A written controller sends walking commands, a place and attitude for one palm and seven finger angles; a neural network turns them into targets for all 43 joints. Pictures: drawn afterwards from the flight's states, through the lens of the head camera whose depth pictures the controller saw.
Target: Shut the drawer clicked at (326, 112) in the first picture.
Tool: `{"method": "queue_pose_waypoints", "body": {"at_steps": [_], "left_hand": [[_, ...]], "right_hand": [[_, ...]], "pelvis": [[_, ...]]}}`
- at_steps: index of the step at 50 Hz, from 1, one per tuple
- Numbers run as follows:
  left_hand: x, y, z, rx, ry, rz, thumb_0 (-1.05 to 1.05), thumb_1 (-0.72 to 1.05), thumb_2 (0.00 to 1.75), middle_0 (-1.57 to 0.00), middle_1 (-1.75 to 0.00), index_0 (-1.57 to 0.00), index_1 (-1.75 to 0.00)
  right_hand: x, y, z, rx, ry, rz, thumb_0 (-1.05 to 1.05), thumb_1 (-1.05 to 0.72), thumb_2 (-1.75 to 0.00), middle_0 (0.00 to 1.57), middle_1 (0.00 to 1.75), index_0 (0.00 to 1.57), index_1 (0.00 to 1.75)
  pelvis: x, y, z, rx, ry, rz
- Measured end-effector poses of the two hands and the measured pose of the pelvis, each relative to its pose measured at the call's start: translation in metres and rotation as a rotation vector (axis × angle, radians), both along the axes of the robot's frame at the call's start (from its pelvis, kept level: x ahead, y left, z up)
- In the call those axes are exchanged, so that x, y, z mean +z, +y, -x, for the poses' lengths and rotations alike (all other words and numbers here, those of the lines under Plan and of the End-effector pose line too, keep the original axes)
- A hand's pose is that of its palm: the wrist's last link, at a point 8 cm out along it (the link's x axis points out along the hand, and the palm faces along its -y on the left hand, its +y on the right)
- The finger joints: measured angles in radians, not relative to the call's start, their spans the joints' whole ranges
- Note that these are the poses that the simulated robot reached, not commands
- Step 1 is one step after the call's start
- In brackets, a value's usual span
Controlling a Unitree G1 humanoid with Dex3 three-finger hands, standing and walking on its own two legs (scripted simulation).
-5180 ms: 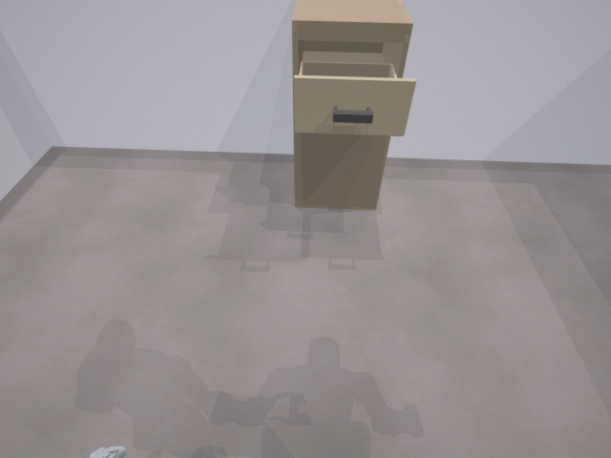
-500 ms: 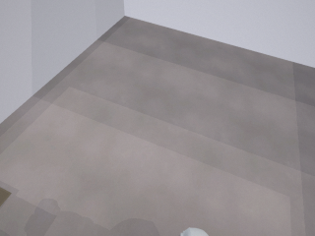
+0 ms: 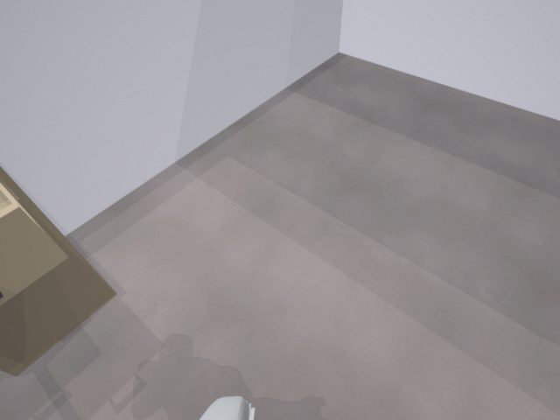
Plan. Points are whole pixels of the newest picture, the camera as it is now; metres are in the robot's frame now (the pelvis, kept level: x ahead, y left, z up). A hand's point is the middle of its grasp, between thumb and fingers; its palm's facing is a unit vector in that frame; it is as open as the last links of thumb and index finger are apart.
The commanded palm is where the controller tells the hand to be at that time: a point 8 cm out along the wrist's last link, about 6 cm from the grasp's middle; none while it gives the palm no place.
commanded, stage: turn to face it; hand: left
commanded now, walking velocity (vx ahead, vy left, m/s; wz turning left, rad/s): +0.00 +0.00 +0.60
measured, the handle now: out of the picture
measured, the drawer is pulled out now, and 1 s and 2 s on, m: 0.30 0.30 0.30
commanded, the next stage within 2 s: take the last steps up to it in 1.38 s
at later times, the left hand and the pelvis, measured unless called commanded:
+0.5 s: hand out of the picture +0.00 +0.29 -0.18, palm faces +0.34 -0.91 -0.24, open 7.4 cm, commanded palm none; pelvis +0.00 +0.06 +0.00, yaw +18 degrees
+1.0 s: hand out of the picture +0.00 +0.23 -0.14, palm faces +0.56 -0.77 -0.30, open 7.4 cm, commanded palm none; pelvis +0.02 +0.01 +0.00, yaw +36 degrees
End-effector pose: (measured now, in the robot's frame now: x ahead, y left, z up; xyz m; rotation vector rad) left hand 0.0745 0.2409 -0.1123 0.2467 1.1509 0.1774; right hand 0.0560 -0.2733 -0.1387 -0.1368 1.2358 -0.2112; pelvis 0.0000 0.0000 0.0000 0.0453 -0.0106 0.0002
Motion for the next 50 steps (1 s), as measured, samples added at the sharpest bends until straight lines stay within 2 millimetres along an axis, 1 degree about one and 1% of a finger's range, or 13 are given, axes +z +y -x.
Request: {"method": "queue_pose_waypoints", "body": {"at_steps": [4,7,13,16,18,20,26,32,38,40,42,46,50], "left_hand": [[-0.006,0.002,0.03,0.068,0.035,0.015,0.0,0.9,0.9,-0.21,-0.3,-0.2,-0.3],[-0.013,0.009,0.056,0.125,0.079,0.029,0.0,0.9,0.9,-0.21,-0.3,-0.2,-0.3],[-0.039,0.041,0.11,0.256,0.17,0.06,0.0,0.9,0.9,-0.21,-0.3,-0.2,-0.3],[-0.052,0.061,0.129,0.311,0.21,0.066,0.0,0.9,0.9,-0.21,-0.3,-0.2,-0.3],[-0.05,0.072,0.131,0.332,0.216,0.062,0.01,0.9,0.9,-0.21,-0.29,-0.2,-0.3],[-0.046,0.08,0.125,0.348,0.19,0.061,0.01,0.9,0.9,-0.2,-0.29,-0.2,-0.3],[-0.028,0.095,0.09,0.371,0.038,0.051,0.01,0.91,0.9,-0.2,-0.29,-0.19,-0.3],[-0.015,0.094,0.057,0.383,-0.066,0.025,0.0,0.9,0.9,-0.2,-0.29,-0.19,-0.3],[-0.002,0.076,0.037,0.401,-0.13,-0.021,0.0,0.9,0.9,-0.2,-0.29,-0.2,-0.3],[0.001,0.067,0.039,0.413,-0.145,-0.046,0.0,0.9,0.9,-0.2,-0.29,-0.2,-0.3],[0.006,0.057,0.049,0.432,-0.137,-0.056,0.0,0.9,0.9,-0.21,-0.29,-0.2,-0.3],[0.012,0.039,0.077,0.509,-0.099,-0.056,0.0,0.9,0.9,-0.21,-0.3,-0.2,-0.3],[0.008,0.023,0.111,0.591,-0.05,-0.039,0.0,0.9,0.9,-0.21,-0.3,-0.2,-0.3]], "right_hand": [[0.0,0.007,-0.017,0.075,0.029,0.001,0.01,-0.91,-0.9,0.2,0.3,0.19,0.3],[0.0,0.021,-0.038,0.14,0.036,0.007,0.01,-0.91,-0.9,0.2,0.3,0.19,0.3],[0.004,0.068,-0.092,0.292,-0.036,0.037,0.01,-0.91,-0.9,0.2,0.3,0.19,0.3],[0.009,0.093,-0.113,0.346,-0.096,0.052,0.01,-0.91,-0.9,0.2,0.3,0.19,0.3],[0.017,0.104,-0.117,0.367,-0.115,0.059,0.0,-0.9,-0.9,0.2,0.3,0.2,0.3],[0.024,0.111,-0.117,0.38,-0.117,0.068,0.0,-0.9,-0.9,0.2,0.3,0.2,0.3],[0.028,0.12,-0.109,0.415,-0.072,0.069,0.0,-0.9,-0.9,0.2,0.3,0.2,0.3],[0.017,0.11,-0.097,0.429,-0.006,0.049,0.0,-0.9,-0.9,0.2,0.3,0.2,0.3],[-0.007,0.087,-0.097,0.445,0.062,0.02,0.0,-0.9,-0.9,0.2,0.3,0.2,0.3],[-0.017,0.079,-0.102,0.454,0.076,0.009,0.01,-0.9,-0.9,0.2,0.3,0.2,0.3],[-0.019,0.075,-0.109,0.474,0.086,0.005,0.01,-0.9,-0.9,0.2,0.3,0.2,0.3],[-0.017,0.075,-0.126,0.536,0.095,-0.007,0.01,-0.9,-0.9,0.2,0.3,0.2,0.3],[-0.013,0.085,-0.146,0.607,0.091,-0.007,0.01,-0.91,-0.9,0.2,0.3,0.19,0.3]], "pelvis": [[0.0,0.002,0.002,0.059,0.001,0.0],[-0.002,0.008,0.003,0.098,0.008,0.006],[-0.015,0.034,0.003,0.179,0.024,0.035],[-0.021,0.046,0.004,0.21,0.022,0.039],[-0.017,0.05,0.003,0.224,0.017,0.05],[-0.011,0.054,0.002,0.248,0.012,0.064],[-0.001,0.06,0.0,0.319,-0.001,0.079],[-0.002,0.052,-0.005,0.388,0.003,0.065],[-0.009,0.031,-0.016,0.46,0.015,0.044],[-0.014,0.024,-0.019,0.483,0.012,0.04],[-0.011,0.019,-0.021,0.521,0.003,0.032],[-0.004,0.013,-0.023,0.581,-0.009,0.009],[-0.002,0.011,-0.024,0.635,-0.012,-0.003]]}}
